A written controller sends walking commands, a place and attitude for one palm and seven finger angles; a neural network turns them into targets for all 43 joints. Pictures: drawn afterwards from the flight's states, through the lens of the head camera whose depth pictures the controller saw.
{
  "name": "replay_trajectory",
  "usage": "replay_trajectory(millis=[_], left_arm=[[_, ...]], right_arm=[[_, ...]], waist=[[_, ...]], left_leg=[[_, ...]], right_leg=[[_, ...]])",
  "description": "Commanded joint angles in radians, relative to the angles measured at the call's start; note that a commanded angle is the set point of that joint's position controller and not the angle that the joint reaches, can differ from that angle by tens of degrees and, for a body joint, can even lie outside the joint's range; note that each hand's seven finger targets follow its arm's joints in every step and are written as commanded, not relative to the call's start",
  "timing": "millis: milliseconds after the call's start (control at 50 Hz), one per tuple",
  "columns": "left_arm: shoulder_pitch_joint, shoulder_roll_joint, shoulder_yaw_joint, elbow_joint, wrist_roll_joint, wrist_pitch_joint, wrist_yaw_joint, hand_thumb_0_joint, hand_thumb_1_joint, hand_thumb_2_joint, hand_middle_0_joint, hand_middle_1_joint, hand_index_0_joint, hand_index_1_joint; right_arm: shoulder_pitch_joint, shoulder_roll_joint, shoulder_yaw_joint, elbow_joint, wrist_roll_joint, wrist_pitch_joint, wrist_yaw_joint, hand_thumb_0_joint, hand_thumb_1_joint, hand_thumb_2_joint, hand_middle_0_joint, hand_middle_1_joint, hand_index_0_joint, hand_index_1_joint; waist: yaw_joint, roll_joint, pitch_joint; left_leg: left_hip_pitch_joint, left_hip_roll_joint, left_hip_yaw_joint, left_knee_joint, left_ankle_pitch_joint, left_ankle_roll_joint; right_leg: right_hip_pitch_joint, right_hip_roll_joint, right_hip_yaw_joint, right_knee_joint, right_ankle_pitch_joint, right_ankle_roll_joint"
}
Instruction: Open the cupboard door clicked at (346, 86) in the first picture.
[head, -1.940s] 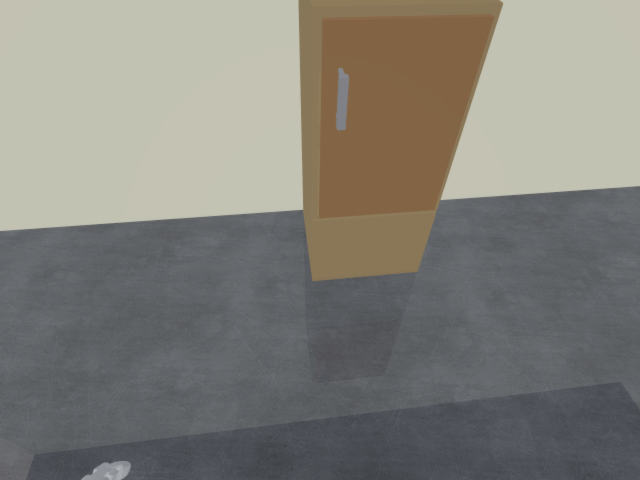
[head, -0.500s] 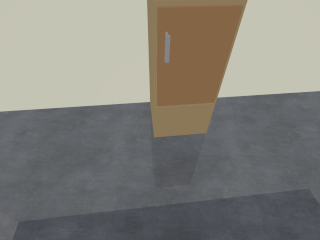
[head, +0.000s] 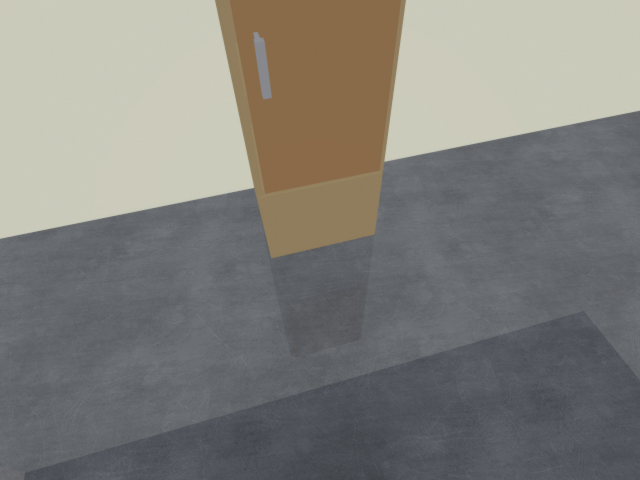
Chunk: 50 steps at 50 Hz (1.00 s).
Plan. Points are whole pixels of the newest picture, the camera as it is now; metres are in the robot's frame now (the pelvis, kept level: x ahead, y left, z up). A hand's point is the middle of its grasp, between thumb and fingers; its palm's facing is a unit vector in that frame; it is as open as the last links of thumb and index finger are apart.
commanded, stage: walk to a spot facing it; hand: left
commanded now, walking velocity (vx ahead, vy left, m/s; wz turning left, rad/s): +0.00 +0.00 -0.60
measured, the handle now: (261, 65) +0.94 +0.23 +0.04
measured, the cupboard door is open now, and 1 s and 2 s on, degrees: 0 0 0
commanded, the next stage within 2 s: none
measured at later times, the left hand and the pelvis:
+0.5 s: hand out of the picture +0.06 +0.22 -0.15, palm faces -0.13 -0.96 -0.24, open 7.4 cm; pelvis -0.02 +0.03 +0.02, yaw -14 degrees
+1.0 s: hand (215, 470) +0.15 +0.17 -0.14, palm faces -0.56 -0.81 -0.18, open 7.4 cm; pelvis -0.03 +0.06 +0.02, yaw -35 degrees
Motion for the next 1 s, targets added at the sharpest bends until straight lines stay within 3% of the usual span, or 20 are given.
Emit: replay_trajectory(millis=[0, 20, 40, 60, 100, 140, 360, 420, 480, 500, 520, 540, 560, 580, 640, 720, 780, 880, 940, 980], left_arm=[[0.155, 0.281, 0.07, -0.067, 0.021, -0.054, 0.031, 0.0, 0.9, 0.9, -0.2, -0.3, -0.2, -0.3], [0.166, 0.267, 0.067, -0.073, 0.006, -0.047, 0.041, 0.0, 0.9, 0.9, -0.2, -0.3, -0.2, -0.3], [0.114, 0.236, 0.069, -0.082, 0.006, -0.049, 0.047, 0.0, 0.9, 0.9, -0.2, -0.3, -0.2, -0.3], [0.063, 0.208, 0.066, -0.099, 0.004, -0.049, 0.045, 0.0, 0.9, 0.9, -0.2, -0.3, -0.2, -0.3], [0.033, 0.169, 0.055, -0.116, -0.001, -0.057, 0.04, 0.0, 0.9, 0.9, -0.2, -0.3, -0.2, -0.3], [0.047, 0.164, 0.057, -0.112, -0.002, -0.062, 0.039, 0.0, 0.9, 0.9, -0.2, -0.3, -0.2, -0.3], [0.105, 0.17, 0.074, -0.099, 0.009, -0.048, 0.036, 0.0, 0.9, 0.9, -0.2, -0.3, -0.2, -0.3], [0.067, 0.187, 0.079, -0.114, 0.013, -0.039, 0.036, 0.0, 0.9, 0.9, -0.2, -0.3, -0.2, -0.3], [-0.006, 0.193, 0.079, -0.131, 0.008, -0.031, 0.036, 0.0, 0.9, 0.9, -0.2, -0.3, -0.2, -0.3], [-0.026, 0.17, 0.074, -0.143, 0.002, -0.03, 0.031, 0.0, 0.9, 0.9, -0.2, -0.3, -0.2, -0.3], [-0.019, 0.107, 0.065, -0.161, -0.006, -0.027, 0.022, 0.0, 0.9, 0.9, -0.2, -0.3, -0.2, -0.3], [-0.011, 0.1, 0.068, -0.168, -0.001, -0.028, 0.018, 0.0, 0.9, 0.9, -0.2, -0.3, -0.2, -0.3], [-0.017, 0.142, 0.084, -0.165, 0.014, -0.025, 0.013, 0.0, 0.9, 0.9, -0.2, -0.3, -0.2, -0.3], [0.009, 0.158, 0.095, -0.126, 0.025, -0.013, 0.01, 0.0, 0.9, 0.9, -0.2, -0.3, -0.2, -0.3], [0.059, 0.113, 0.086, -0.1, 0.022, -0.005, -0.011, 0.0, 0.9, 0.9, -0.2, -0.3, -0.2, -0.3], [-0.038, 0.084, 0.066, -0.129, 0.01, -0.009, -0.012, 0.0, 0.9, 0.9, -0.2, -0.3, -0.2, -0.3], [-0.074, 0.074, 0.06, -0.134, 0.006, -0.004, -0.01, 0.0, 0.9, 0.9, -0.2, -0.3, -0.2, -0.3], [-0.158, 0.06, 0.053, -0.158, 0.011, -0.01, -0.031, 0.0, 0.9, 0.9, -0.2, -0.3, -0.2, -0.3], [-0.191, 0.046, 0.048, -0.161, 0.014, -0.023, -0.038, 0.0, 0.9, 0.9, -0.2, -0.3, -0.2, -0.3], [-0.177, 0.036, 0.047, -0.161, 0.014, -0.031, -0.039, 0.0, 0.9, 0.9, -0.2, -0.3, -0.2, -0.3]], right_arm=[[-0.053, -0.082, -0.042, -0.142, 0.003, -0.004, -0.006, 0.0, -0.9, -0.9, 0.2, 0.3, 0.2, 0.3], [-0.075, -0.117, -0.048, -0.148, 0.004, 0.005, -0.011, 0.0, -0.9, -0.9, 0.2, 0.3, 0.2, 0.3], [-0.066, -0.119, -0.052, -0.14, 0.004, 0.009, -0.009, 0.0, -0.9, -0.9, 0.2, 0.3, 0.2, 0.3], [-0.066, -0.12, -0.056, -0.125, 0.004, 0.005, -0.007, 0.0, -0.9, -0.9, 0.2, 0.3, 0.2, 0.3], [-0.041, -0.112, -0.056, -0.109, -0.002, 0.003, -0.002, 0.0, -0.9, -0.9, 0.2, 0.3, 0.2, 0.3], [-0.013, -0.1, -0.056, -0.096, -0.003, 0.003, -0.002, 0.0, -0.9, -0.9, 0.2, 0.3, 0.2, 0.3], [-0.068, -0.086, -0.048, -0.138, 0.002, -0.006, -0.017, 0.0, -0.9, -0.9, 0.2, 0.3, 0.2, 0.3], [-0.036, -0.085, -0.047, -0.144, 0.012, -0.012, -0.02, 0.0, -0.9, -0.9, 0.2, 0.3, 0.2, 0.3], [0.091, -0.087, -0.048, -0.118, 0.019, -0.026, -0.028, 0.0, -0.9, -0.9, 0.2, 0.3, 0.2, 0.3], [0.145, -0.114, -0.054, -0.105, 0.018, -0.034, -0.034, 0.0, -0.9, -0.9, 0.2, 0.3, 0.2, 0.3], [0.149, -0.194, -0.066, -0.112, 0.006, -0.042, -0.037, 0.0, -0.9, -0.9, 0.2, 0.3, 0.2, 0.3], [0.078, -0.249, -0.077, -0.149, 0.006, -0.032, -0.032, 0.0, -0.9, -0.9, 0.2, 0.3, 0.2, 0.3], [0.019, -0.23, -0.065, -0.178, -0.001, -0.029, -0.03, 0.0, -0.9, -0.9, 0.2, 0.3, 0.2, 0.3], [-0.038, -0.151, -0.045, -0.177, -0.004, -0.033, -0.032, 0.0, -0.9, -0.9, 0.2, 0.3, 0.2, 0.3], [-0.064, -0.117, -0.031, -0.187, -0.004, -0.043, -0.032, 0.0, -0.9, -0.9, 0.2, 0.3, 0.2, 0.3], [0.113, -0.125, -0.043, -0.134, -0.007, -0.047, -0.033, 0.0, -0.9, -0.9, 0.2, 0.3, 0.2, 0.3], [0.163, -0.137, -0.049, -0.112, -0.005, -0.048, -0.033, 0.0, -0.9, -0.9, 0.2, 0.3, 0.2, 0.3], [0.196, -0.16, -0.065, -0.083, -0.016, -0.053, -0.02, 0.0, -0.9, -0.9, 0.2, 0.3, 0.2, 0.3], [0.218, -0.166, -0.069, -0.059, -0.019, -0.056, -0.012, 0.0, -0.9, -0.9, 0.2, 0.3, 0.2, 0.3], [0.206, -0.175, -0.07, -0.05, -0.021, -0.057, -0.007, 0.0, -0.9, -0.9, 0.2, 0.3, 0.2, 0.3]], waist=[[0.037, -0.382, -0.079], [0.047, -0.257, -0.084], [0.02, -0.258, -0.066], [0.005, -0.185, -0.045], [-0.017, -0.099, -0.067], [-0.021, -0.084, -0.122], [0.024, -0.135, -0.159], [0.014, -0.158, -0.167], [-0.05, -0.154, -0.198], [-0.078, -0.102, -0.208], [-0.085, 0.144, -0.193], [-0.055, 0.29, -0.132], [-0.04, 0.187, -0.083], [-0.003, 0.155, -0.037], [0.029, 0.126, -0.018], [-0.049, 0.141, -0.046], [-0.065, 0.149, -0.054], [-0.096, 0.162, -0.055], [-0.111, 0.164, -0.054], [-0.097, 0.17, -0.057]], left_leg=[[-0.376, -0.048, -0.045, 0.454, -0.241, -0.033], [-0.335, -0.031, -0.189, 0.527, -0.231, -0.015], [-0.342, -0.009, -0.203, 0.545, -0.164, -0.009], [-0.353, 0.003, -0.212, 0.568, -0.101, -0.011], [-0.324, 0.006, -0.205, 0.552, -0.007, -0.026], [-0.316, -0.001, -0.196, 0.518, 0.028, -0.036], [-0.265, -0.044, -0.198, 0.253, -0.058, -0.038], [-0.16, -0.068, -0.199, 0.105, -0.086, -0.016], [0.062, -0.089, -0.182, -0.163, 0.04, 0.006], [0.21, -0.035, -0.214, -0.254, 0.082, 0.027], [0.295, 0.183, -0.447, -0.398, -0.03, 0.082], [0.175, 0.388, -0.595, -0.436, 0.005, 0.144], [0.021, 0.411, -0.577, -0.435, 0.035, 0.196], [-0.06, 0.307, -0.46, -0.431, 0.065, 0.152], [-0.06, 0.181, -0.228, -0.37, 0.22, 0.122], [0.163, 0.21, -0.219, -0.305, 0.445, 0.164], [0.207, 0.247, -0.195, -0.297, 0.525, 0.173], [0.185, 0.316, -0.185, -0.383, 0.056, 0.18], [0.152, 0.32, -0.148, -0.379, -0.018, 0.158], [0.116, 0.335, -0.108, -0.359, -0.031, 0.142]], right_leg=[[0.177, -0.357, 0.576, -0.44, 0.499, -0.12], [0.126, -0.36, 0.558, -0.471, 0.452, -0.165], [0.095, -0.311, 0.523, -0.487, 0.351, -0.151], [0.08, -0.276, 0.496, -0.468, 0.284, -0.158], [0.083, -0.219, 0.408, -0.446, 0.298, -0.16], [0.14, -0.187, 0.367, -0.429, 0.323, -0.144], [0.208, -0.161, 0.482, -0.419, 0.364, -0.181], [0.149, -0.151, 0.518, -0.414, 0.386, -0.179], [0.038, -0.104, 0.499, -0.365, 0.365, -0.115], [-0.087, -0.041, 0.44, -0.305, 0.246, -0.066], [-0.269, 0.088, 0.287, -0.116, 0.036, -0.014], [-0.333, 0.111, 0.119, 0.145, -0.152, 0.035], [-0.295, 0.048, 0.117, 0.315, -0.128, 0.055], [-0.254, 0.041, 0.124, 0.401, -0.039, 0.066], [-0.258, 0.019, 0.055, 0.545, 0.063, 0.073], [-0.321, -0.014, 0.02, 0.421, 0.024, 0.087], [-0.305, -0.036, 0.003, 0.354, 0.004, 0.091], [-0.246, -0.085, -0.048, 0.148, -0.033, 0.065], [-0.16, -0.066, -0.097, 0.024, -0.061, 0.042], [-0.089, -0.056, -0.116, -0.04, -0.071, 0.024]])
